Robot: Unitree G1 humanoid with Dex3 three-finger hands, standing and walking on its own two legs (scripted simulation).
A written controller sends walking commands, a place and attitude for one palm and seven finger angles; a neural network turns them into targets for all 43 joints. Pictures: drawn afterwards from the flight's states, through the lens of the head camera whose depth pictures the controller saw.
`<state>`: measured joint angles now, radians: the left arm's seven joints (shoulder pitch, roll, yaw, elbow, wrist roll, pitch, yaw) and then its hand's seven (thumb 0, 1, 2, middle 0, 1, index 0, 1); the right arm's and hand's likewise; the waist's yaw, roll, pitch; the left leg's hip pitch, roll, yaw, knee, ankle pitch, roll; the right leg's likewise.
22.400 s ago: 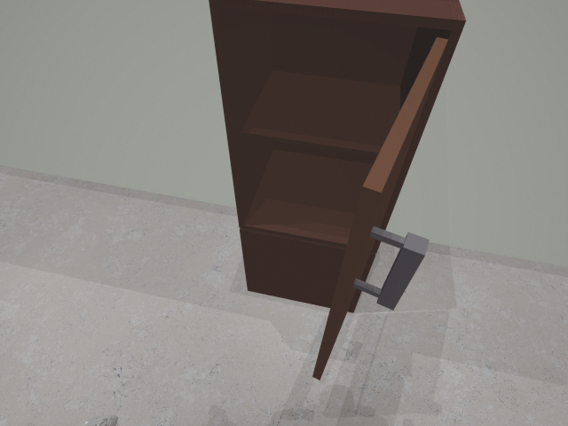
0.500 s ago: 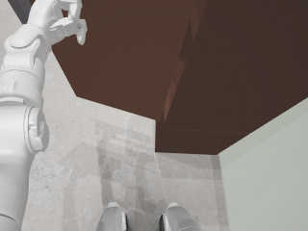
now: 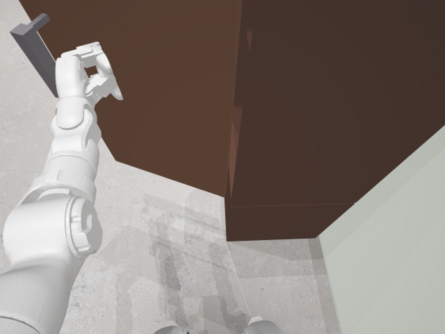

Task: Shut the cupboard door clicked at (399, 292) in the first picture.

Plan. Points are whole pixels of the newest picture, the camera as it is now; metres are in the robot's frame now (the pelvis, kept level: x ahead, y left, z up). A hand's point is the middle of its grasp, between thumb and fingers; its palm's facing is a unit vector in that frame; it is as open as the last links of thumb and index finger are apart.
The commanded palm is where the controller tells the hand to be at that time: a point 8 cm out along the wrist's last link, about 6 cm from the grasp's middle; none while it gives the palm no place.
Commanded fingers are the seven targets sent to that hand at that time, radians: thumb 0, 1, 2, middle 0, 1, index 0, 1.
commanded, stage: pull the fist back off the door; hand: left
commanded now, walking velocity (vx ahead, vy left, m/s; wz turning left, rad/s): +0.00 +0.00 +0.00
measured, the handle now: (53, 58) +0.62 +0.24 +0.12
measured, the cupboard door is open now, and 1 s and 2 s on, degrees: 68 68 68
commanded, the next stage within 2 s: draw the hand back to the body in 0.42 s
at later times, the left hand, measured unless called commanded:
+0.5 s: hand (108, 120) +0.44 +0.13 +0.13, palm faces +0.08 -1.00 +0.00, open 3.1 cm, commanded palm +0.42 +0.18 +0.13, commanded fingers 0.00 0.90 0.90 -1.30 -1.50 -1.30 -1.50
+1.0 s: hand (64, 166) +0.35 +0.16 +0.17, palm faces +0.08 -1.00 -0.04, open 3.1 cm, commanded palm +0.30 +0.22 +0.16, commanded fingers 0.00 0.90 0.90 -1.19 -1.38 -1.19 -1.38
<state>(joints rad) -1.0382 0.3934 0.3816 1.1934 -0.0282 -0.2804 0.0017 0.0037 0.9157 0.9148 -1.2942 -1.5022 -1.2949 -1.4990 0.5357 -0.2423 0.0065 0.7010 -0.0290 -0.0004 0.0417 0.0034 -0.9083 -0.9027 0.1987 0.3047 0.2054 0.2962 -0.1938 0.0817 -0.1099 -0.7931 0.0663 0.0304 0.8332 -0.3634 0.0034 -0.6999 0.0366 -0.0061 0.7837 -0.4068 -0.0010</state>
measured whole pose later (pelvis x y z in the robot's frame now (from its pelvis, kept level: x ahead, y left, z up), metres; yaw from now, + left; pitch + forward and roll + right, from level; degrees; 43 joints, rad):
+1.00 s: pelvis +0.00 -0.01 +0.03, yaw +1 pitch +2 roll +0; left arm -0.26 0.22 0.18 0.34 -0.20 -0.12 -0.08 0.01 0.90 0.90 -1.29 -1.50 -1.30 -1.50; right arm 0.31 -0.26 0.00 0.68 0.07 -0.03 -0.06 0.01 -0.91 -0.90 0.20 0.30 0.20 0.30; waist -0.02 0.07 -0.07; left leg -0.37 0.04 0.04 0.62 -0.29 0.00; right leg -0.30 0.01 0.00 0.62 -0.36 -0.01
